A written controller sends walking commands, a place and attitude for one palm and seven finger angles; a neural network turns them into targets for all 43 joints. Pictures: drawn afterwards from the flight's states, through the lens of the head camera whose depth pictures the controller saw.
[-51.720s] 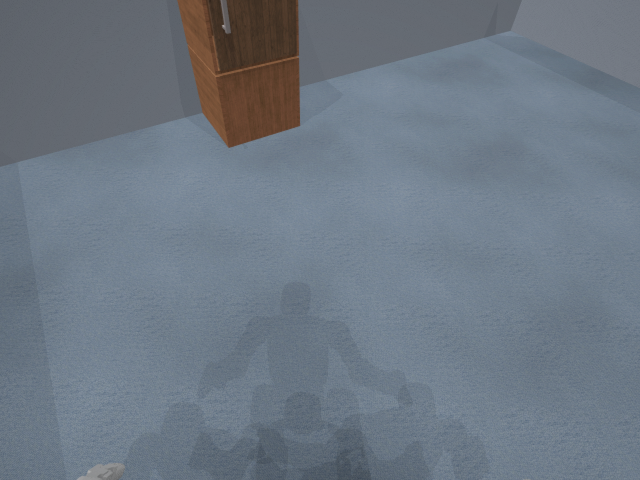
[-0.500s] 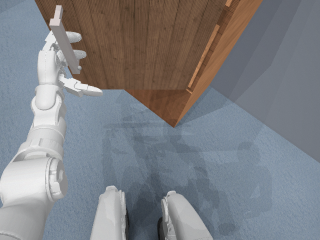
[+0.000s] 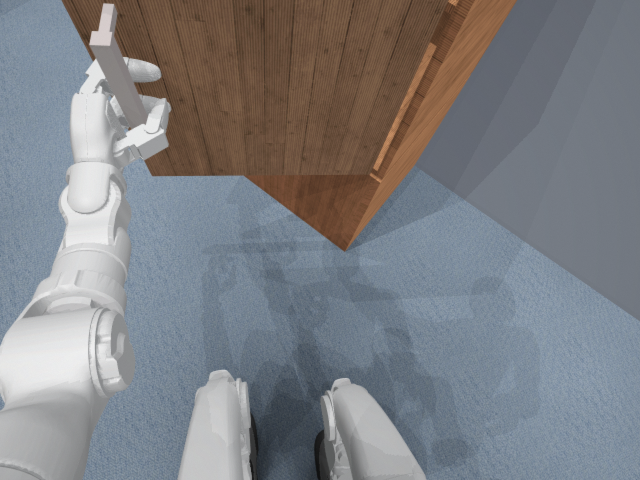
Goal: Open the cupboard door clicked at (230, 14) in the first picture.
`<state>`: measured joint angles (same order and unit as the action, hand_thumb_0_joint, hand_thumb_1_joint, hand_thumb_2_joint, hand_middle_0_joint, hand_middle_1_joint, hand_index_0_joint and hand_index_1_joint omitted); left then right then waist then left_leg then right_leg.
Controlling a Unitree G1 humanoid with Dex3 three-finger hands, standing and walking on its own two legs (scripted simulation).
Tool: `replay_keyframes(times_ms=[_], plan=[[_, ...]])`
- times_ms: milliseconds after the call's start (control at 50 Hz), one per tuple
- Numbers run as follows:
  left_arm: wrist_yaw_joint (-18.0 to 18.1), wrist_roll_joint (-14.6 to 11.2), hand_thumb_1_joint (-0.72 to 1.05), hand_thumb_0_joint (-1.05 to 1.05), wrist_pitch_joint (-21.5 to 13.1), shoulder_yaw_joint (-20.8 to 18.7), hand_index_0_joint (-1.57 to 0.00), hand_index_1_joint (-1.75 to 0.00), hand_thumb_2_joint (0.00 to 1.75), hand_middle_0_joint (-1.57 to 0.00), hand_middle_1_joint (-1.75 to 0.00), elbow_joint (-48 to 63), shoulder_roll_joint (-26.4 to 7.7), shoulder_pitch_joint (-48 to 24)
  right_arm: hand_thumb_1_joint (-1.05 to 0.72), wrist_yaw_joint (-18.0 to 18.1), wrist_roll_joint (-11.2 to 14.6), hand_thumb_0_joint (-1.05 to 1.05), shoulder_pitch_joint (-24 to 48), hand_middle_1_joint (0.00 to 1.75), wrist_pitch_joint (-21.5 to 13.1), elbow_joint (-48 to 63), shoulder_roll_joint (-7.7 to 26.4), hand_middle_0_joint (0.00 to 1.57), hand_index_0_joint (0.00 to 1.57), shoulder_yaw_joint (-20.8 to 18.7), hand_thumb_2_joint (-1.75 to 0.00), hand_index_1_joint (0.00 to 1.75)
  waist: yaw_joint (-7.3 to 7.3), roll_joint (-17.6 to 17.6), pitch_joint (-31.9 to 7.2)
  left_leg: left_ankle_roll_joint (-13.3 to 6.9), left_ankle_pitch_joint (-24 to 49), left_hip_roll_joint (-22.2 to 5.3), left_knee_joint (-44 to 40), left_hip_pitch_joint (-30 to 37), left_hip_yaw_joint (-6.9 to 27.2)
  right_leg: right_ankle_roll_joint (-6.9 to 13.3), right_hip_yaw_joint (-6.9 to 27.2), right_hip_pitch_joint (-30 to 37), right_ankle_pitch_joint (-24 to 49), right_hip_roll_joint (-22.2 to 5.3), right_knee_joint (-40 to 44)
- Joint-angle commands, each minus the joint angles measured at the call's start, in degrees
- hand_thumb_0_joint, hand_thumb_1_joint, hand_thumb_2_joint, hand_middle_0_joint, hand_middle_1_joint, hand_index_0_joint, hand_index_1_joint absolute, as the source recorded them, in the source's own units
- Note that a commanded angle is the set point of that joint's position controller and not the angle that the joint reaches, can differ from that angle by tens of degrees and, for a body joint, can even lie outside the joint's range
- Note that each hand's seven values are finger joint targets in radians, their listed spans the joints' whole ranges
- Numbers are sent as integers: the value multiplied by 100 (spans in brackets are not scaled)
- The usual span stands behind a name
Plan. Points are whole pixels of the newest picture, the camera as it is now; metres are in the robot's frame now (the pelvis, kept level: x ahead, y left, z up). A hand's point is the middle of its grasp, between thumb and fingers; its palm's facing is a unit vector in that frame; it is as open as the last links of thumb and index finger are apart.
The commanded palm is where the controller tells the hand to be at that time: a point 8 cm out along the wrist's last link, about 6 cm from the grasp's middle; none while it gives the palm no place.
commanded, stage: close the thumb around the handle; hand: left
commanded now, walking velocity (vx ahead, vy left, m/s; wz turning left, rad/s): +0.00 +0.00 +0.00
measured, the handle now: (129, 83) +0.57 +0.19 +0.06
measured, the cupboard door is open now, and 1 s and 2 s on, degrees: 42 72 85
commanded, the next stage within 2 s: pull the door open along its arc in 0.12 s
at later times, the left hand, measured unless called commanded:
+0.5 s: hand (159, 149) +0.49 +0.16 +0.04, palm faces +0.03 -1.00 -0.02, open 5.4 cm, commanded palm +0.44 +0.19 +0.04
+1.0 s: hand (225, 256) +0.36 +0.08 +0.04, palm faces +0.35 -0.94 +0.02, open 5.4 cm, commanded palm +0.30 +0.12 +0.04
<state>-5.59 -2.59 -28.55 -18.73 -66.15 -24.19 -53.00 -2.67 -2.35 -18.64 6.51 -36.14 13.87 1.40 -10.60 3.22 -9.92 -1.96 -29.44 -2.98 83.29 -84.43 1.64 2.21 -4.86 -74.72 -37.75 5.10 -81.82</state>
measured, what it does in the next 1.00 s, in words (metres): stands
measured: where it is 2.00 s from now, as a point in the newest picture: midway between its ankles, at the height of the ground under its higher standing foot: outside the picture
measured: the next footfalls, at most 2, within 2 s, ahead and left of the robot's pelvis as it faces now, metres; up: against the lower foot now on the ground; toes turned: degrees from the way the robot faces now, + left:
none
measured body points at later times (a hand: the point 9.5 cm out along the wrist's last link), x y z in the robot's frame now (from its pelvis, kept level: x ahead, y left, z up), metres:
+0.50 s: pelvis +0.01 +0.00 +0.01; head +0.16 +0.02 +0.43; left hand +0.49 +0.21 +0.04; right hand +0.04 -0.26 -0.11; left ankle +0.07 +0.10 -0.57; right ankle +0.00 -0.11 -0.57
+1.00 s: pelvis +0.01 -0.02 +0.03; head +0.12 -0.01 +0.47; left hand +0.34 +0.13 +0.04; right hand +0.19 -0.24 -0.09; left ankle +0.07 +0.10 -0.57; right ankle +0.00 -0.11 -0.57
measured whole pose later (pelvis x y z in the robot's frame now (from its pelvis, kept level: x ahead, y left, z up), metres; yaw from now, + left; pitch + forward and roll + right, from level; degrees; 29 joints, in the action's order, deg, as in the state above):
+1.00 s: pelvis +0.01 -0.02 +0.03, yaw +4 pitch +24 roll -1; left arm 27.2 4.1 -32.0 3.4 -30.8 3.3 -10.7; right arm -4.3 -4.5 -9.6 5.7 -31.6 10.9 -1.0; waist -2.1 1.0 -11.9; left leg 0.0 -28.7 -1.1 76.3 -71.1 0.5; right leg 3.9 -3.7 -62.9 -38.7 3.3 -78.0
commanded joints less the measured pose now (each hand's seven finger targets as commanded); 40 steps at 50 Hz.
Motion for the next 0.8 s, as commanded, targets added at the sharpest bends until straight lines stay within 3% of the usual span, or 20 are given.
replay_keyframes(times_ms=[0,60,80,100,120,200,220,260,280,380,580,600,620,660,700,760,780], plan=[[-21,-48,90,0,-359,-177,-40,-135,90,-40,-135,1087,-1218,-2372,-90,66,17,0,-986,30,-33,199,1136,20,20,-351,-90,30,-85,601,-3051,-57,1681,65,-684,3351,400,-34,319,573,1872,-13,1274],[-72,-97,90,0,-445,-111,-40,-135,90,-40,-135,1450,-1138,-2470,-90,68,11,0,-997,30,-61,214,1118,20,20,-376,-90,30,-54,849,-3355,-38,1953,64,-698,3688,422,-12,321,587,2075,-19,1220],[-74,-86,90,0,-442,-162,-40,-135,90,-40,-135,1334,-1154,-2279,-90,67,23,0,-974,30,-44,215,1116,20,20,-375,-90,30,27,916,-3351,-2,1971,60,-721,3748,428,0,289,534,2034,-21,1213],[-64,-133,90,0,-393,-90,-40,-135,90,-40,-135,1218,-1002,-2241,-90,61,26,0,-969,30,-38,214,1115,20,20,-374,-90,30,-60,748,-3180,-16,1905,60,-737,3681,444,-17,271,488,1988,-15,1250],[-44,-164,90,0,-382,-187,-40,-135,90,-40,-135,1232,-1113,-2294,-90,69,20,0,-985,30,-35,202,1123,20,20,-369,-90,30,-64,629,-3121,-38,1863,65,-721,3531,401,-37,303,615,2011,-14,1282],[16,-26,90,0,-422,-221,-40,-135,90,-40,-135,1230,-1223,-2224,-90,62,4,0,-975,30,-29,226,1102,20,20,-361,-90,30,-7,721,-3124,-30,1902,66,-694,3492,385,-26,310,602,2060,-17,1226],[12,-29,90,0,-436,130,-40,-135,90,-40,-135,1315,-835,-2493,-90,51,4,0,-947,30,-37,215,1082,20,20,-371,-90,30,-179,719,-3089,-41,1842,66,-692,3568,413,-43,303,432,1995,-25,1253],[32,-61,90,0,-453,-4,-40,-135,90,-40,-135,1248,-873,-2187,-90,28,-6,0,-994,30,-44,219,1116,20,20,-395,-90,30,-41,835,-3105,-8,1899,60,-762,3755,457,-2,260,360,1936,-21,1231],[33,-76,90,0,-478,-43,-40,-135,90,-40,-135,1399,-892,-2089,-90,21,0,0,-957,30,-39,239,1111,20,20,-404,-90,30,27,834,-3320,-5,2011,65,-752,3847,433,-6,272,475,2047,-30,1221],[-23,-162,90,0,-515,71,-40,-135,90,-40,-135,1782,-625,-1220,-90,-23,59,0,-813,30,28,386,1056,20,20,-439,-90,30,238,721,-3436,30,2200,80,-904,4023,380,-5,269,792,2304,-38,1250],[80,-446,90,0,-517,518,-40,-135,90,-40,-135,3259,156,1111,-90,-27,220,0,-374,30,50,774,923,20,20,-511,-90,30,561,36,-2862,16,1992,178,-1260,3804,140,-73,354,1565,2646,-97,1526],[470,-682,90,0,-536,209,-40,-135,90,-40,-135,3441,358,1418,-90,-3,196,0,-280,30,8,840,836,20,20,-503,-90,30,795,38,-2841,61,1996,186,-1350,3841,114,-77,309,1648,2598,-92,1553],[672,-610,90,0,-542,493,-40,-135,90,-40,-135,3522,610,1691,-90,-14,182,0,-213,30,-20,868,809,20,20,-494,-90,30,738,2,-2727,76,1963,191,-1378,3837,94,-87,300,1648,2587,-101,1576],[1103,-516,90,0,-595,480,-40,-135,90,-40,-135,3685,695,1947,-90,-11,129,0,-165,30,-54,886,778,20,20,-489,-90,30,764,-171,-2484,70,1916,201,-1366,3693,62,-96,312,1669,2619,-112,1584],[1612,-344,90,0,-703,641,-40,-135,90,-40,-135,3972,1006,2101,-90,-41,42,0,-27,30,-80,910,693,20,20,-472,-90,30,837,21,-2501,111,1831,221,-1393,3740,40,-94,307,1642,2520,-148,1554],[2278,10,90,0,-829,959,-40,-135,90,-40,-135,4335,1401,2488,-90,-88,-70,0,108,30,-110,970,633,20,20,-490,-90,30,852,-122,-2540,119,1909,221,-1344,3753,44,-80,304,1673,2622,-163,1487],[2413,171,90,0,-860,1244,-40,-135,90,-40,-135,4323,1637,2615,-90,-111,-99,0,176,30,-110,959,603,20,20,-490,-90,30,825,-178,-2495,123,1848,232,-1361,3765,63,-83,283,1650,2581,-181,1496]])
